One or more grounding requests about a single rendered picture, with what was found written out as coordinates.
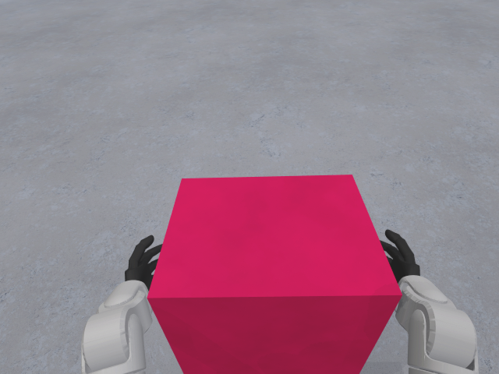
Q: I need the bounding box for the left robot forearm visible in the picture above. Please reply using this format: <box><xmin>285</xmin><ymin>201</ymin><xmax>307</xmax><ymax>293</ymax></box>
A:
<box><xmin>81</xmin><ymin>280</ymin><xmax>153</xmax><ymax>374</ymax></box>

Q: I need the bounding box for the carton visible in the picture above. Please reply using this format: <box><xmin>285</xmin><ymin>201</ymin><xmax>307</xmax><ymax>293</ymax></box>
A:
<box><xmin>147</xmin><ymin>175</ymin><xmax>402</xmax><ymax>374</ymax></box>

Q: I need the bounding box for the robot left hand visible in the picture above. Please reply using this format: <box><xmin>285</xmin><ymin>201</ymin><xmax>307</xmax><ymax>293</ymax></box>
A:
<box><xmin>125</xmin><ymin>235</ymin><xmax>163</xmax><ymax>290</ymax></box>

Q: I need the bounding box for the right robot forearm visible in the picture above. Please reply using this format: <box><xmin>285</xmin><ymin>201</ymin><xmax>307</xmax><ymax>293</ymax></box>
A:
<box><xmin>395</xmin><ymin>275</ymin><xmax>479</xmax><ymax>374</ymax></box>

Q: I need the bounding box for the robot right hand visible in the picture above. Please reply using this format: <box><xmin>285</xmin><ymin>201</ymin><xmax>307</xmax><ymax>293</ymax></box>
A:
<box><xmin>380</xmin><ymin>229</ymin><xmax>420</xmax><ymax>283</ymax></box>

